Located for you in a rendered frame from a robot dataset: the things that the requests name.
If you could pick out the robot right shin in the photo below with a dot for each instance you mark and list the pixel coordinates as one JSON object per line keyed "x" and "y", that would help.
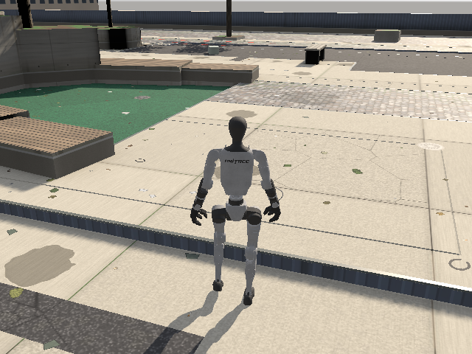
{"x": 250, "y": 272}

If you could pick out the robot left upper arm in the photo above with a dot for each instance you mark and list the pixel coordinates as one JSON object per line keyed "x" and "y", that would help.
{"x": 209, "y": 168}

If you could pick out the robot right upper arm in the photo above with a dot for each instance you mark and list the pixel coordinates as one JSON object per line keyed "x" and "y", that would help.
{"x": 260, "y": 157}

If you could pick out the robot right hand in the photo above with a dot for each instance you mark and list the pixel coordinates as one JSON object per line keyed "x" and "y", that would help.
{"x": 270, "y": 210}

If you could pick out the robot left hand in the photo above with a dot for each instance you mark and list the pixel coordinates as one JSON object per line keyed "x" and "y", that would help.
{"x": 194, "y": 214}

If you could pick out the robot left forearm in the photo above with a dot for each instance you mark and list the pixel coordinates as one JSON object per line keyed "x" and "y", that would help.
{"x": 200, "y": 197}

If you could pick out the robot right forearm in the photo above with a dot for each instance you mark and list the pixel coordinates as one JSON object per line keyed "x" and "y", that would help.
{"x": 272, "y": 196}

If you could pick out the left robot foot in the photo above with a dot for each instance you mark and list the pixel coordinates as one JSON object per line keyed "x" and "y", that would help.
{"x": 217, "y": 286}

